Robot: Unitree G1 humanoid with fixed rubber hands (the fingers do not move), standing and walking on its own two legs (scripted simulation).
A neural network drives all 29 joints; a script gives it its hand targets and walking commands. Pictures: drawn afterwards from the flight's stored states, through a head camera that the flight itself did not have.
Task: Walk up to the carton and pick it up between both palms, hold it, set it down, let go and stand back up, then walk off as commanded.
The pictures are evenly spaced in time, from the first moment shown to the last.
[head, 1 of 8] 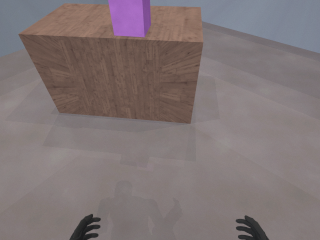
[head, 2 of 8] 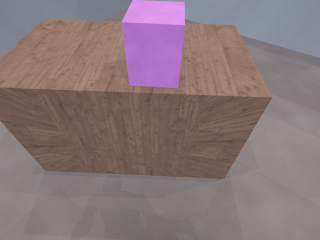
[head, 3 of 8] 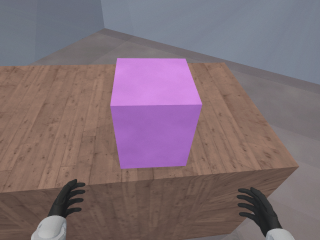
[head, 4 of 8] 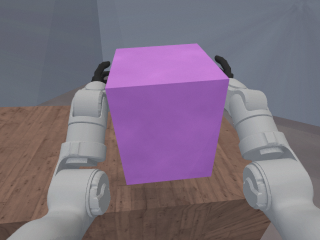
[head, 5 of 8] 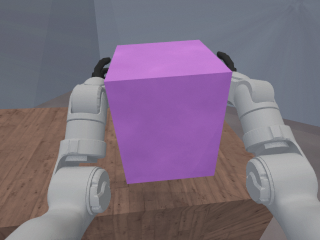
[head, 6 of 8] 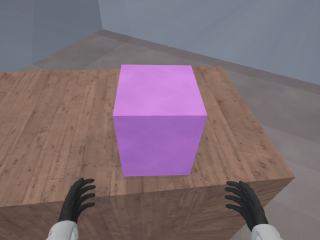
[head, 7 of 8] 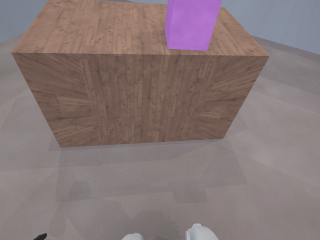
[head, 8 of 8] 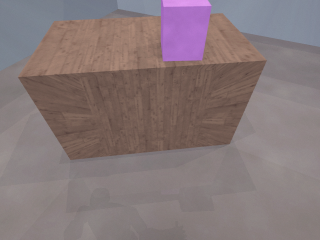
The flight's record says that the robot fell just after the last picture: no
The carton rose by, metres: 0.21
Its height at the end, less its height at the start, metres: +0.00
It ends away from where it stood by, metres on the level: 0.04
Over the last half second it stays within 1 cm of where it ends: yes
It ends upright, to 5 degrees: yes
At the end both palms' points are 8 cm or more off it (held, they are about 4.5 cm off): yes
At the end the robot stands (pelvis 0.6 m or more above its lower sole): yes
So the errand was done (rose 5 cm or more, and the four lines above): yes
